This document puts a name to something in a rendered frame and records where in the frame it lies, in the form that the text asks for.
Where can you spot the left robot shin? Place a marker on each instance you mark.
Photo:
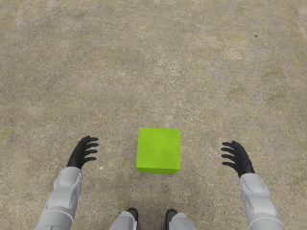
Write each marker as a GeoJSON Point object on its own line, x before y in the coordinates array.
{"type": "Point", "coordinates": [126, 214]}

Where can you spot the left robot hand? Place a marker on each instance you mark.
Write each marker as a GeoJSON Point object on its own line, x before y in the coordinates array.
{"type": "Point", "coordinates": [78, 156]}

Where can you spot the right robot hand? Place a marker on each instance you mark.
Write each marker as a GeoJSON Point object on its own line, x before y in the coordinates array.
{"type": "Point", "coordinates": [241, 164]}

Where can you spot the left robot thigh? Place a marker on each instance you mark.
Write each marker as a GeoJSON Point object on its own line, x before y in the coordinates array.
{"type": "Point", "coordinates": [124, 223]}

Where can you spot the carton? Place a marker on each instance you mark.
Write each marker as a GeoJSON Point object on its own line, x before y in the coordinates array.
{"type": "Point", "coordinates": [158, 150]}

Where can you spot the robot left forearm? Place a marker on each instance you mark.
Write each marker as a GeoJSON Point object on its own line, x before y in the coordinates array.
{"type": "Point", "coordinates": [61, 206]}

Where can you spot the robot right forearm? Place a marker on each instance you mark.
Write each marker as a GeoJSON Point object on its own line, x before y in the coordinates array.
{"type": "Point", "coordinates": [261, 214]}

